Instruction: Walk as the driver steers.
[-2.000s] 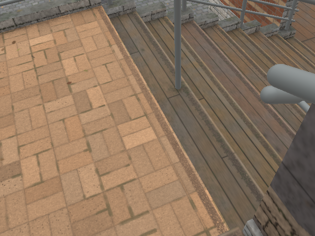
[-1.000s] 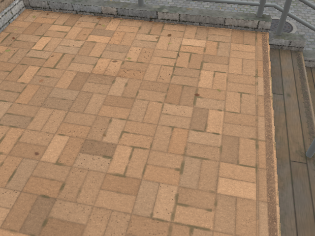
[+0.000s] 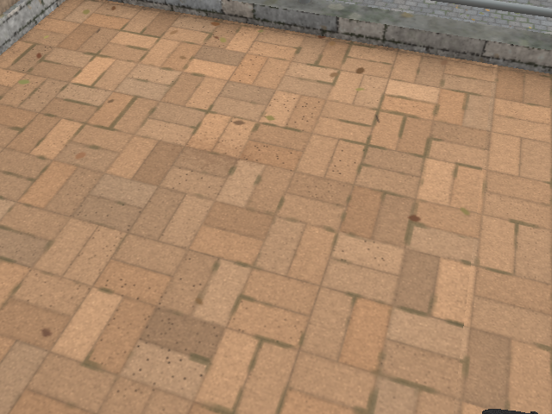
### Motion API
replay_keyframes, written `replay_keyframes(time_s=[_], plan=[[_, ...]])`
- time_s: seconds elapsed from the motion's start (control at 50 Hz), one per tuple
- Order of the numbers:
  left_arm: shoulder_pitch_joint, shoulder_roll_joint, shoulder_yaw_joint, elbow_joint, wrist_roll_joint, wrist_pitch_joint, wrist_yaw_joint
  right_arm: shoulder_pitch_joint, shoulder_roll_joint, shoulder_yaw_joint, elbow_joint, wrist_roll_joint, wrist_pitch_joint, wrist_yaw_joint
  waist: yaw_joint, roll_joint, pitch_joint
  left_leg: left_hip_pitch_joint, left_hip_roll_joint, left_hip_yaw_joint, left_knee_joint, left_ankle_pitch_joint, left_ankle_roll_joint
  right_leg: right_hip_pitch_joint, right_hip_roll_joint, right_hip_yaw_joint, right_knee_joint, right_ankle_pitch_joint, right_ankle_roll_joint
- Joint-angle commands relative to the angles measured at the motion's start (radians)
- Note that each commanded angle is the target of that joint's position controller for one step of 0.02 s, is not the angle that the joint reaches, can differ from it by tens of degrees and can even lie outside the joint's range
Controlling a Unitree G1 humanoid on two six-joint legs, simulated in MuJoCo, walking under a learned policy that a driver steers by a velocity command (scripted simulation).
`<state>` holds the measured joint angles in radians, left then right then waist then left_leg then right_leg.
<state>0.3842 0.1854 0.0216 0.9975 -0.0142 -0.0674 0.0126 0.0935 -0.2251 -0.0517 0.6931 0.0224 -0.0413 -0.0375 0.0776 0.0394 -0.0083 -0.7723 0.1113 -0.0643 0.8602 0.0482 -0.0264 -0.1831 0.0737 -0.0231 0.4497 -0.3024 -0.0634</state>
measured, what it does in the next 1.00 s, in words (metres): walks ahead: left foot, then right foot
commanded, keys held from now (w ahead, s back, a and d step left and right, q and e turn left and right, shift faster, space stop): w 0.56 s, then w+e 0.44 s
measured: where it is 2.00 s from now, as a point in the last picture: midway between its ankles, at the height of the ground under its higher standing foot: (379, 231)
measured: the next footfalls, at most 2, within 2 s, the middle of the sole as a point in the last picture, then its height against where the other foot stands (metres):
left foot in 0.16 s outside the picture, level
right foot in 0.70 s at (344, 387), level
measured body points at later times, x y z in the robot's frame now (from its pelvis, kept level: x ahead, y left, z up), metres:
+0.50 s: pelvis +0.27 +0.06 +0.01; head +0.29 +0.08 +0.46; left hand +0.45 +0.32 -0.10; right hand +0.27 -0.20 -0.11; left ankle +0.21 +0.15 -0.74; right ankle +0.47 -0.12 -0.67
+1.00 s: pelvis +0.55 +0.00 +0.01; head +0.58 -0.02 +0.46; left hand +0.63 +0.27 -0.11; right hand +0.72 -0.29 -0.08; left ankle +0.74 +0.17 -0.67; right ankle +0.53 -0.07 -0.74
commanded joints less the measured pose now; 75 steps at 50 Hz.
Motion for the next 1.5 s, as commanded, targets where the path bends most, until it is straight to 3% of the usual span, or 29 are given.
replay_keyframes(time_s=[0.02,0.1,0.14,0.16,0.18,0.2,0.22,0.26,0.28,0.36,0.48,0.56,0.66,0.7,0.72,0.74,0.76,0.78,0.82,0.9,1.02,1.12,1.18,1.2,1.22,1.24,1.28,1.34,1.5], plan=[[0.005,0.174,0.040,-0.046,-0.015,-0.012,0.005,-0.132,-0.017,-0.003,-0.085,0.007,-0.015,0.035,0.006,-0.065,0.045,0.158,-0.039,0.044,-0.211,0.054,0.008,-0.049,-0.271,0.189,-0.217,0.239,-0.156],[0.049,0.199,0.055,-0.005,-0.022,-0.002,-0.002,-0.172,-0.042,-0.008,-0.091,0.010,-0.034,0.058,0.012,-0.107,0.069,0.201,-0.073,0.082,-0.344,-0.101,0.058,0.105,-0.309,0.191,-0.152,0.288,-0.131],[0.011,0.215,0.060,-0.011,-0.019,0.001,-0.007,-0.025,-0.097,-0.032,-0.056,-0.003,-0.040,0.051,-0.075,-0.116,0.000,0.423,-0.120,0.123,-0.354,-0.143,0.102,0.090,-0.274,0.148,-0.010,0.515,-0.101],[-0.035,0.181,0.049,-0.029,-0.008,-0.003,-0.009,0.192,-0.158,-0.059,0.004,-0.007,-0.044,0.039,-0.173,-0.081,-0.125,0.728,-0.058,0.042,-0.312,-0.062,0.155,-0.047,-0.216,0.089,0.238,0.587,-0.066],[0.032,0.088,0.014,-0.054,0.007,-0.024,-0.018,0.367,-0.271,-0.085,0.025,-0.012,-0.046,0.036,-0.198,0.140,-0.330,1.171,0.197,-0.336,-0.345,-0.099,0.300,-0.419,-0.080,0.012,0.656,0.221,0.008],[0.028,0.110,0.015,-0.058,-0.006,-0.050,-0.036,0.427,-0.227,-0.076,0.049,-0.003,-0.045,0.047,-0.204,0.228,-0.454,1.257,0.304,-0.710,-0.538,-0.327,0.376,-0.587,-0.031,0.135,0.818,-0.236,0.017],[-0.060,0.195,0.043,-0.072,-0.032,-0.052,-0.034,0.322,-0.172,-0.055,0.034,-0.014,-0.046,0.048,-0.187,0.145,-0.290,1.153,0.279,-0.621,-0.569,-0.403,0.326,-0.698,-0.085,0.156,0.904,-0.180,0.002],[-0.178,0.168,0.042,-0.103,-0.012,-0.042,-0.019,0.154,-0.107,-0.030,0.012,-0.014,-0.046,0.051,-0.118,-0.006,-0.073,0.821,0.182,-0.342,-0.633,-0.238,0.265,-0.649,-0.174,0.106,0.796,0.011,-0.001],[-0.176,0.159,0.047,-0.106,-0.006,-0.031,-0.012,0.122,-0.096,-0.030,0.023,-0.018,-0.051,0.057,-0.079,0.006,-0.038,0.725,0.139,-0.266,-0.660,-0.146,0.240,-0.578,-0.199,0.111,0.717,0.062,0.003],[-0.165,0.123,0.055,-0.114,0.003,-0.003,-0.014,0.175,-0.118,-0.040,0.073,-0.016,-0.063,0.053,-0.045,0.023,-0.011,0.680,0.105,-0.145,-0.709,0.020,0.238,-0.555,-0.200,0.094,0.569,0.181,0.027],[-0.390,0.101,0.047,-0.185,0.008,-0.006,-0.029,0.266,-0.134,-0.042,0.144,-0.005,-0.066,0.030,-0.110,0.039,0.050,0.602,0.037,0.010,-0.739,0.026,0.210,-0.434,-0.144,0.037,0.169,0.500,0.040],[-0.494,0.116,0.038,-0.225,0.003,-0.010,-0.042,0.331,-0.146,-0.048,0.199,0.007,-0.061,0.035,-0.147,0.035,0.098,0.745,0.097,-0.023,-0.721,-0.020,0.213,-0.476,-0.140,0.052,0.061,0.462,0.013],[-0.440,0.173,0.053,-0.228,-0.004,-0.017,-0.077,0.300,-0.186,-0.067,0.213,-0.003,-0.039,0.017,-0.092,0.060,0.022,0.919,0.149,0.027,-0.548,0.373,0.170,-0.365,-0.090,0.003,0.042,0.238,-0.061],[-0.185,0.247,0.094,-0.162,-0.007,-0.015,-0.068,0.271,-0.170,-0.055,0.194,-0.018,-0.025,0.005,0.039,0.036,-0.146,0.786,0.079,0.111,-0.196,0.570,0.105,0.056,-0.060,0.018,0.055,0.296,-0.126],[-0.021,0.337,0.118,-0.144,0.007,-0.011,-0.054,0.354,-0.093,-0.025,0.162,-0.027,-0.044,0.019,0.027,-0.154,-0.308,0.352,-0.049,0.159,0.201,0.215,0.017,0.503,-0.297,0.424,0.054,0.218,-0.286],[0.023,0.304,0.106,-0.127,-0.016,-0.002,-0.050,0.362,-0.064,-0.005,0.178,-0.028,-0.073,0.031,0.030,-0.279,-0.401,0.142,-0.180,0.040,0.432,-0.560,-0.003,0.639,-0.419,0.787,-0.127,0.080,-0.360],[-0.035,0.253,0.087,-0.141,-0.012,-0.002,-0.044,0.278,-0.143,-0.027,0.148,0.005,-0.101,0.040,0.038,-0.227,-0.296,0.010,-0.118,-0.048,0.508,-0.548,0.023,0.584,-0.388,0.714,-0.154,-0.001,-0.306],[-0.110,0.229,0.081,-0.167,-0.004,-0.005,-0.037,0.182,-0.163,-0.028,0.118,0.019,-0.115,0.037,0.026,-0.149,-0.182,-0.012,-0.072,-0.035,0.477,-0.474,0.040,0.443,-0.349,0.583,-0.165,0.066,-0.265],[-0.201,0.181,0.066,-0.191,0.006,-0.015,-0.037,0.121,-0.165,-0.042,0.100,-0.022,-0.113,0.022,-0.043,-0.063,-0.070,0.091,-0.008,-0.020,0.300,-0.371,0.042,0.177,-0.275,0.420,-0.204,0.273,-0.225],[-0.177,0.216,0.076,-0.204,0.000,-0.014,-0.021,0.100,-0.112,-0.038,0.067,-0.033,-0.080,0.016,-0.086,-0.094,-0.022,0.155,-0.009,0.002,0.113,-0.311,-0.003,0.000,-0.241,0.366,-0.269,0.320,-0.242],[-0.076,0.241,0.086,-0.191,-0.011,-0.004,-0.002,-0.137,-0.087,-0.020,0.000,-0.023,-0.081,0.030,-0.008,-0.114,0.025,0.287,-0.092,0.017,-0.287,0.055,-0.017,-0.110,-0.160,0.300,-0.251,0.237,-0.160],[-0.020,0.236,0.087,-0.185,-0.016,0.012,0.007,-0.195,-0.141,-0.027,-0.038,-0.011,-0.099,0.049,-0.007,-0.128,0.013,0.323,-0.115,-0.026,-0.409,-0.050,0.000,0.042,-0.205,0.436,-0.119,0.192,-0.141],[-0.055,0.195,0.075,-0.215,-0.004,0.014,0.006,0.019,-0.202,-0.053,0.005,-0.024,-0.112,0.039,-0.124,-0.132,-0.101,0.657,-0.058,-0.041,-0.444,-0.102,0.076,-0.017,-0.137,0.413,0.116,0.284,-0.087],[-0.046,0.138,0.056,-0.238,0.013,0.010,0.002,0.189,-0.266,-0.069,0.024,-0.032,-0.109,0.030,-0.186,-0.002,-0.242,0.926,0.125,-0.211,-0.417,-0.122,0.139,-0.168,-0.060,0.304,0.410,0.086,-0.045],[0.087,0.109,0.044,-0.266,-0.023,0.000,0.001,0.248,-0.314,-0.081,0.056,-0.035,-0.091,0.037,-0.120,0.332,-0.337,1.169,0.325,-0.648,-0.506,-0.336,0.288,-0.495,0.032,0.200,0.674,-0.307,0.004],[0.067,0.217,0.064,-0.243,-0.034,0.003,0.005,0.208,-0.212,-0.059,0.031,-0.021,-0.085,0.042,-0.138,0.193,-0.246,1.105,0.314,-0.665,-0.541,-0.507,0.264,-0.602,-0.058,0.219,0.795,-0.266,0.016],[-0.074,0.244,0.078,-0.266,-0.017,0.016,0.006,0.117,-0.145,-0.036,0.015,-0.027,-0.076,0.042,-0.136,0.024,-0.065,0.867,0.222,-0.390,-0.579,-0.337,0.201,-0.588,-0.118,0.171,0.806,-0.096,0.035],[-0.097,0.185,0.079,-0.296,-0.017,0.028,-0.009,0.075,-0.120,-0.028,0.037,-0.035,-0.075,0.044,-0.091,0.072,0.003,0.694,0.145,-0.186,-0.653,-0.161,0.189,-0.516,-0.179,0.141,0.722,-0.012,0.042],[-0.255,0.138,0.057,-0.379,-0.012,0.030,-0.041,0.110,-0.199,-0.053,0.082,-0.022,-0.071,0.034,-0.119,0.023,0.031,0.698,0.125,0.099,-0.709,0.048,0.192,-0.510,-0.189,0.075,0.376,0.301,0.057]])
